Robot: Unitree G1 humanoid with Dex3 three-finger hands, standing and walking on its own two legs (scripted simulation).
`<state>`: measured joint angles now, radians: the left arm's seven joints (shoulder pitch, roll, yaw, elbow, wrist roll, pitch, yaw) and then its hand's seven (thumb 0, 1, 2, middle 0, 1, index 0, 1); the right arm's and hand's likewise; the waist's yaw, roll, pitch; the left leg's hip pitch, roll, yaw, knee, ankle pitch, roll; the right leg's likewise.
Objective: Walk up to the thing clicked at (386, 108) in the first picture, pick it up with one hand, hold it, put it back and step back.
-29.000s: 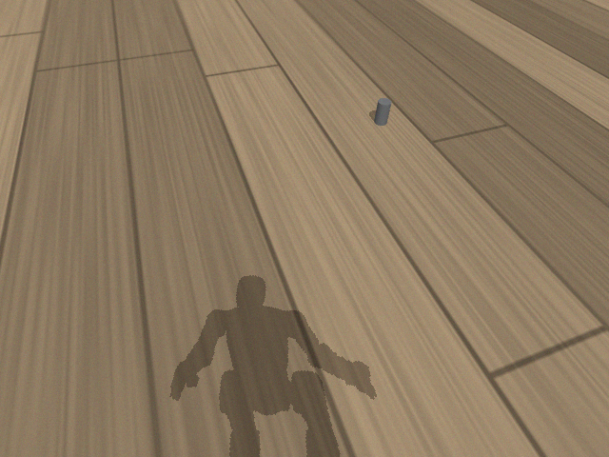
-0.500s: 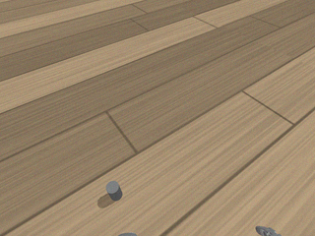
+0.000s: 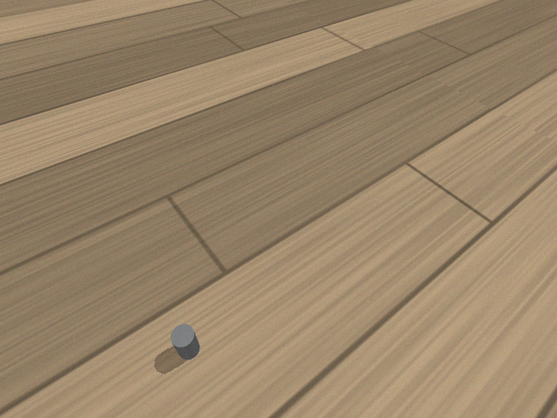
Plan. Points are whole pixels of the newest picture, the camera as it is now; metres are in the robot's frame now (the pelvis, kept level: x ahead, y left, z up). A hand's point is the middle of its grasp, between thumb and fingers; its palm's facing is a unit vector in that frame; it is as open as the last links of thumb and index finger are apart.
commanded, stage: walk up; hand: left
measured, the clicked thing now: (185, 342) +0.46 +0.28 -0.71
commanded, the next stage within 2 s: none
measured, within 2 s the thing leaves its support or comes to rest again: neither
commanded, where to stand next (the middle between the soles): +0.06 -0.04 m, yaw +4 degrees
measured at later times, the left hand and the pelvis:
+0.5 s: hand out of the picture +0.07 +0.26 -0.16, palm faces -0.01 -0.93 -0.37, open 7.4 cm; pelvis +0.00 +0.00 +0.00, yaw +1 degrees
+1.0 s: hand out of the picture -0.03 +0.24 -0.14, palm faces +0.10 -0.90 -0.43, open 7.4 cm; pelvis -0.07 -0.04 -0.01, yaw +6 degrees
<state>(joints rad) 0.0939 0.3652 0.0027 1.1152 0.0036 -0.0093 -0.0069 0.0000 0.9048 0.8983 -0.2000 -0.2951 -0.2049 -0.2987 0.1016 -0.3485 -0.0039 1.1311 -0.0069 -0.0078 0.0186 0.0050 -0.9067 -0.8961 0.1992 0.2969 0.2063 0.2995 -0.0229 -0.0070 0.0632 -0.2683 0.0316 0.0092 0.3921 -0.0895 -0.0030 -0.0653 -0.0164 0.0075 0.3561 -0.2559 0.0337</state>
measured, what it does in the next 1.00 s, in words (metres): lifts its left foot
